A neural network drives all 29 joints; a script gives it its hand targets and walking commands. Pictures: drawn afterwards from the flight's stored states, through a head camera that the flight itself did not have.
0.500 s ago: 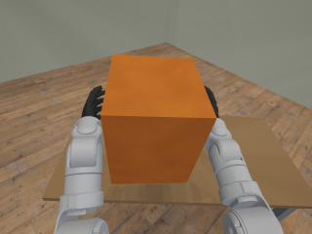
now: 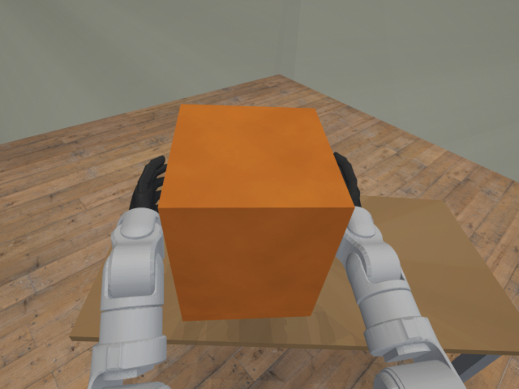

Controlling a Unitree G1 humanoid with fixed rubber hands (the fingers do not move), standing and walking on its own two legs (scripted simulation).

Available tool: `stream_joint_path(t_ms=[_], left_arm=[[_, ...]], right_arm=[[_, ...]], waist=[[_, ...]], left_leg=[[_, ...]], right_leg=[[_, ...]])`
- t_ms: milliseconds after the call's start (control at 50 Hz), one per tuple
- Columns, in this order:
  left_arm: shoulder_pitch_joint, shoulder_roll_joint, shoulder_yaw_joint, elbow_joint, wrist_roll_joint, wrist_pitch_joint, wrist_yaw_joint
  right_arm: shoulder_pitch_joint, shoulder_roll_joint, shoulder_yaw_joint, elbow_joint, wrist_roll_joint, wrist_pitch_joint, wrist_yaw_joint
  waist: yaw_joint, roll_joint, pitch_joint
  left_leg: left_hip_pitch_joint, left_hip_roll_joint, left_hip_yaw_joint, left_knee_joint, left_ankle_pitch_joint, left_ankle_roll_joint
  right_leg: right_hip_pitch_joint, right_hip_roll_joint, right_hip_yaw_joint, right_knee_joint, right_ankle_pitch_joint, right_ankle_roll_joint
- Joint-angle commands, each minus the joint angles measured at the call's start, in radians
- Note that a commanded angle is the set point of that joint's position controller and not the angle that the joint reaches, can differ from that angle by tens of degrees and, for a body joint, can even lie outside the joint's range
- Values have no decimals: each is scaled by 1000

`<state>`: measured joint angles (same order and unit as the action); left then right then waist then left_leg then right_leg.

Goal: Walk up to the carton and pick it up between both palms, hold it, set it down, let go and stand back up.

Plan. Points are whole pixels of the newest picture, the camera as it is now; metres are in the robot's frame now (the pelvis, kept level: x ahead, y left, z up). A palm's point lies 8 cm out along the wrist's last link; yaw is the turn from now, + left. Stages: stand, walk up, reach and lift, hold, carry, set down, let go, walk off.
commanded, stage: hold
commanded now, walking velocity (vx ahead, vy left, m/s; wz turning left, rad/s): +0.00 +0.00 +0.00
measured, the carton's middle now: (248, 215) +0.35 +0.01 +0.14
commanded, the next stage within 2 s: none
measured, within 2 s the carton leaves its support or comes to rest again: neither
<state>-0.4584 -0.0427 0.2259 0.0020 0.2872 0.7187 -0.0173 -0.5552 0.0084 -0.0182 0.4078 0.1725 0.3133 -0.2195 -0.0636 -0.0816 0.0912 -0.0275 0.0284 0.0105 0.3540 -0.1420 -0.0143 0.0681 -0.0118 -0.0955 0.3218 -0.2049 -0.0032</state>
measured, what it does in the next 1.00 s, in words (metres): stands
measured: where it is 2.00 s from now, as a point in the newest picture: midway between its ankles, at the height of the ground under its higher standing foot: outside the picture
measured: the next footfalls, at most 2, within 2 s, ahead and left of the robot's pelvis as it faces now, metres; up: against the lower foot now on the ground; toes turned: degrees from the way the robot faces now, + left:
none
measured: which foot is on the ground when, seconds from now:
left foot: down 0.00-1.00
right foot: down 0.00-1.00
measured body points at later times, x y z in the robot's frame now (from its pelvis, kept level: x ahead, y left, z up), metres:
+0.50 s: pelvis -0.01 -0.01 +0.00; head -0.04 +0.03 +0.45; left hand +0.36 +0.15 +0.16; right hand +0.36 -0.14 +0.17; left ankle +0.05 +0.13 -0.75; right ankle +0.00 -0.11 -0.75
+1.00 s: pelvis -0.01 +0.00 +0.00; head -0.04 +0.04 +0.45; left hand +0.36 +0.16 +0.16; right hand +0.36 -0.14 +0.17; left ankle +0.05 +0.13 -0.75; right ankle +0.00 -0.11 -0.75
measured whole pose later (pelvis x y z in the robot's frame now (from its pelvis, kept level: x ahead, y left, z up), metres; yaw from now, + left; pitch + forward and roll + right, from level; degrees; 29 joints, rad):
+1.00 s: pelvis -0.01 +0.00 +0.00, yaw +0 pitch -10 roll +0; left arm -0.52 -0.03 0.24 0.04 0.30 0.70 -0.03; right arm -0.60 0.02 -0.05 0.45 0.15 0.28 -0.21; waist -0.06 -0.09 0.09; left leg -0.06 0.03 0.01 0.34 -0.12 -0.02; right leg 0.03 -0.01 -0.09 0.32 -0.19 -0.01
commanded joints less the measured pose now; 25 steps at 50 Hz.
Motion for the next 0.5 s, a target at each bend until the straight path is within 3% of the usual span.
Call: stream_joint_path(t_ms=[0, 40, 60, 80, 100, 120, 220, 260, 280, 300, 340, 380, 400, 440, 460, 480], left_arm=[[-697, -482, -532, -165, -162, -69, -148], [-691, -496, -574, -209, -182, -79, -133], [-690, -496, -587, -241, -188, -87, -123], [-695, -501, -589, -243, -199, -93, -116], [-704, -497, -579, -213, -198, -88, -115], [-664, -468, -516, -140, -162, -77, -123], [-689, -431, -454, -94, -123, -60, -157], [-678, -473, -463, -120, -125, -65, -154], [-712, -472, -473, -144, -148, -75, -156], [-701, -462, -472, -135, -139, -71, -149], [-684, -463, -487, -116, -148, -74, -156], [-705, -457, -487, -147, -148, -77, -153], [-703, -444, -466, -105, -124, -69, -149], [-707, -448, -492, -119, -139, -74, -157], [-701, -447, -487, -137, -137, -75, -156], [-707, -459, -488, -143, -130, -74, -154]], right_arm=[[-750, 455, 382, -353, 62, -77, 119], [-810, 459, 426, -447, 86, -96, 120], [-775, 476, 450, -457, 90, -95, 119], [-776, 466, 443, -463, 99, -90, 118], [-779, 463, 435, -440, 81, -90, 119], [-767, 454, 422, -379, 64, -76, 118], [-707, 453, 351, -251, 20, -53, 124], [-780, 480, 385, -309, 37, -78, 134], [-775, 499, 397, -335, 51, -83, 125], [-818, 480, 414, -365, 62, -93, 125], [-809, 500, 425, -388, 59, -91, 108], [-783, 498, 411, -368, 66, -86, 105], [-772, 473, 392, -313, 48, -77, 111], [-739, 463, 377, -285, 30, -75, 110], [-745, 475, 383, -312, 39, -79, 112], [-743, 479, 384, -296, 43, -79, 113]], waist=[[-26, 142, -414], [-10, 147, -522], [-11, 168, -547], [-13, 154, -560], [-14, 152, -525], [-1, 105, -465], [-13, 89, -358], [8, 76, -444], [-4, 72, -486], [19, 104, -509], [-8, 78, -485], [-7, 109, -494], [-3, 109, -421], [-28, 110, -408], [-15, 116, -435], [-24, 128, -419]], left_leg=[[209, -56, 16, -29, 225, -21], [249, -54, 3, 0, 308, -27], [269, -56, 2, 15, 341, -32], [273, -51, -4, 16, 332, -30], [251, -50, 2, 4, 282, -30], [218, -55, 13, -20, 227, -7], [145, -54, 27, -68, 74, 15], [178, -53, 30, -57, 141, 21], [182, -57, 31, -45, 155, 21], [185, -60, 28, -38, 187, 18], [193, -66, 23, -22, 217, 20], [203, -61, 24, -24, 201, 17], [172, -65, 26, -40, 160, 17], [184, -61, 26, -44, 148, 8], [185, -61, 25, -39, 157, 9], [181, -61, 24, -42, 154, 4]], right_leg=[[-86, 50, -3, -62, 198, 43], [-67, 61, -12, -42, 262, 48], [-58, 61, -8, -41, 275, 46], [-79, 66, -2, -42, 270, 50], [-88, 59, -6, -44, 240, 46], [-82, 57, -1, -57, 227, 51], [-88, 35, 8, -73, 107, 49], [-61, 45, -6, -59, 159, 47], [-39, 37, 8, -54, 209, 59], [-27, 41, -2, -43, 237, 57], [-17, 39, 8, -42, 318, 68], [-31, 37, 10, -52, 266, 62], [-61, 39, 7, -57, 226, 61], [-63, 36, 1, -58, 219, 61], [-54, 34, 3, -51, 222, 55], [-54, 34, 1, -54, 218, 55]])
